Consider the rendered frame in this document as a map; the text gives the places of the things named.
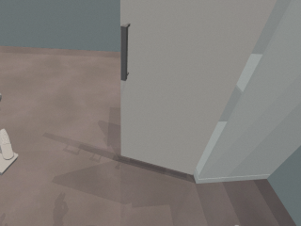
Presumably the fridge door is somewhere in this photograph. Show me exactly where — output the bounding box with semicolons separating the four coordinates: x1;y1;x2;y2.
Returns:
120;0;277;175

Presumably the left robot hand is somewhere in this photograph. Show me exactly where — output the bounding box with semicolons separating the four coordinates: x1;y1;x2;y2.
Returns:
0;93;19;176

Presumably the handle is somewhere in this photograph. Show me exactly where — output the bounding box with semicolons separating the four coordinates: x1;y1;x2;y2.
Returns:
120;23;131;81

